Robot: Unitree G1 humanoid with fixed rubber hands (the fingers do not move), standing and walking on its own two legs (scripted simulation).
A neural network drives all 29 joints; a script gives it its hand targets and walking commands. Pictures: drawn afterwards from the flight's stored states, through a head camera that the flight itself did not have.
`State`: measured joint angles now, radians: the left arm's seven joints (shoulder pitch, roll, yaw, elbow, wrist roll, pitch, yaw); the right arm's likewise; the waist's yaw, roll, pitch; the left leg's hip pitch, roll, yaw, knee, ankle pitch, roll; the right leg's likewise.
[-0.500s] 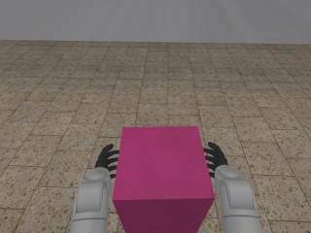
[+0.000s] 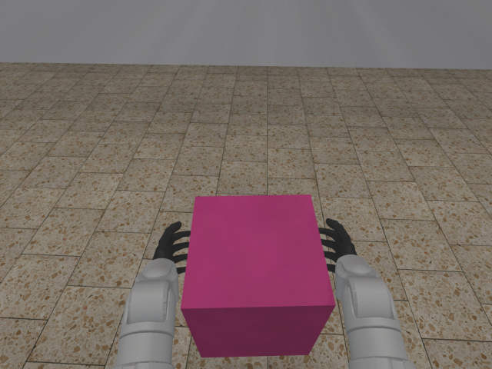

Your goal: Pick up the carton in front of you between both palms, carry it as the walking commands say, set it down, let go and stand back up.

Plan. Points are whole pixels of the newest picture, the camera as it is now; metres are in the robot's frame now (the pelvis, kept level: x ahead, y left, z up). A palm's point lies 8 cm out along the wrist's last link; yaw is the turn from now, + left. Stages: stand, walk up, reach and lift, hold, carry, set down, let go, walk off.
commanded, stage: carry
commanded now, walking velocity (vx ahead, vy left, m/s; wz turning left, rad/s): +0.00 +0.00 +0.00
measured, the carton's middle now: (254, 278) +0.30 +0.00 -0.04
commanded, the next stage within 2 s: hold in 0.72 s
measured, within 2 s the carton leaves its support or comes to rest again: neither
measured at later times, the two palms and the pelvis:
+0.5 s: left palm (161, 278) +0.26 +0.15 +0.04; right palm (347, 274) +0.26 -0.15 +0.04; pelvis -0.02 +0.00 +0.00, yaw +0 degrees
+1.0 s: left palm (135, 307) +0.21 +0.18 +0.04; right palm (329, 278) +0.26 -0.12 +0.04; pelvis -0.04 -0.01 +0.01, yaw +7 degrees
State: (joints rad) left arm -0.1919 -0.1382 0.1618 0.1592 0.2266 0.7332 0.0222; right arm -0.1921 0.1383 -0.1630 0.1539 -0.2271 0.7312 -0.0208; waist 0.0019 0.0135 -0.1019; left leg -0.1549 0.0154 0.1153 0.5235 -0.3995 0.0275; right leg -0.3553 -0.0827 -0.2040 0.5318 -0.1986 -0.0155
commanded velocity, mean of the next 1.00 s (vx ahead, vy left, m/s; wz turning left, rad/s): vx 0.00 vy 0.00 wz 0.00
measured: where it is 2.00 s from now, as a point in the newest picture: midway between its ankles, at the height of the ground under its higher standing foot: outside the picture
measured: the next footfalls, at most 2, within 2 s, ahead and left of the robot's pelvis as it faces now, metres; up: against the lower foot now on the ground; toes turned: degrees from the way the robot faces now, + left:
none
